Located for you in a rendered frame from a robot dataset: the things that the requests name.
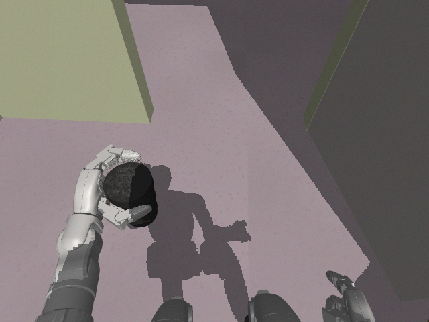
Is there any right robot hand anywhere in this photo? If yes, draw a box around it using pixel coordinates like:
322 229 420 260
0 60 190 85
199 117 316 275
322 270 375 322

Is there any left robot arm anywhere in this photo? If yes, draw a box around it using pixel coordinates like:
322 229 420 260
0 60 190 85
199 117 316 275
35 213 104 322

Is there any left robot hand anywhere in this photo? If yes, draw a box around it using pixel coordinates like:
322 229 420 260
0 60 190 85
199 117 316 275
73 144 152 231

